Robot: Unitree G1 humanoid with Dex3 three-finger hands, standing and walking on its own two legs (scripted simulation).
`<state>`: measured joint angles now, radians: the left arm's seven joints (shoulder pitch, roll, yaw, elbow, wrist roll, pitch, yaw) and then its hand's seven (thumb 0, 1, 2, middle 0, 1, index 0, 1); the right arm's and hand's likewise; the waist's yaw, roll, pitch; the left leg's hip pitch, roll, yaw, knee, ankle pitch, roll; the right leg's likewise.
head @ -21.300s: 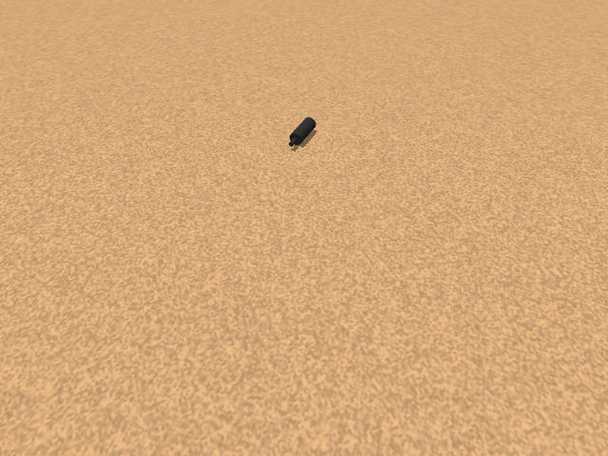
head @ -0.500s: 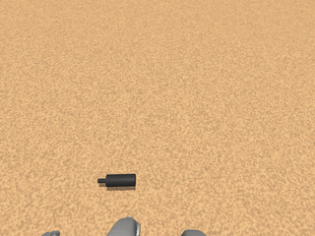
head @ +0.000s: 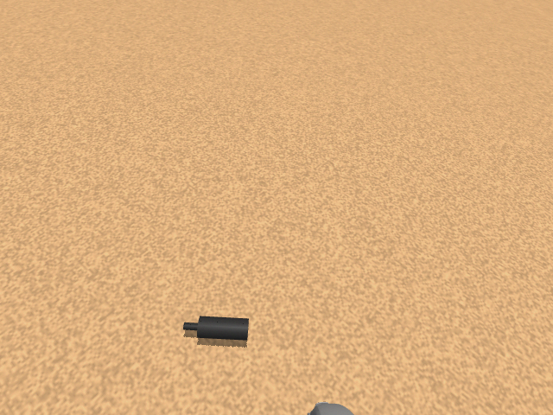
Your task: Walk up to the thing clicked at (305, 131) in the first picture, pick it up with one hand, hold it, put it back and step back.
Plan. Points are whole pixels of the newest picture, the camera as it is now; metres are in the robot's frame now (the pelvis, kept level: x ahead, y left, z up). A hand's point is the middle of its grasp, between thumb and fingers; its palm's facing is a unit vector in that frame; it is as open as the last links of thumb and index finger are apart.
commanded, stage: walk up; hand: left
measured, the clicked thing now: (216, 327) +0.51 +0.17 -0.73
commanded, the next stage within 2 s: stand in 1.16 s
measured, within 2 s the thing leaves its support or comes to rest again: neither
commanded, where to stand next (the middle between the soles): +0.12 -0.06 m, yaw +0 degrees
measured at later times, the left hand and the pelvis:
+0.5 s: hand out of the picture +0.11 +0.20 -0.14, palm faces -0.02 -0.95 -0.32, open 7.4 cm; pelvis +0.01 -0.04 +0.01, yaw +0 degrees
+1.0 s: hand out of the picture +0.14 +0.20 -0.14, palm faces -0.03 -0.94 -0.33, open 7.4 cm; pelvis +0.04 -0.04 +0.01, yaw +0 degrees
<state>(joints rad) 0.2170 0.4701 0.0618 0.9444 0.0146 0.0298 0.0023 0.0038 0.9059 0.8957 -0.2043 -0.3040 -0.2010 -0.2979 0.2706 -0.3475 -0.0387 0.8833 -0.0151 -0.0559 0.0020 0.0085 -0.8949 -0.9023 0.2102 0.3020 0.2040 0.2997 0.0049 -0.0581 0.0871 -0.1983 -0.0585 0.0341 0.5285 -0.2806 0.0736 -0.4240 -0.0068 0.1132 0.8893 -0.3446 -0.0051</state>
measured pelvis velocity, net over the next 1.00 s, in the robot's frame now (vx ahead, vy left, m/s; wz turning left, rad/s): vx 0.04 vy -0.04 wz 0.00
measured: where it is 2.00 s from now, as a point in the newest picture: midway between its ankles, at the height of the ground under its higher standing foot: outside the picture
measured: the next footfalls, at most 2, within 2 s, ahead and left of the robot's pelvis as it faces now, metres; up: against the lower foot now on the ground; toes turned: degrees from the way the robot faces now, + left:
right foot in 0.18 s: +0.07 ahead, -0.17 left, +0.00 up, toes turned +0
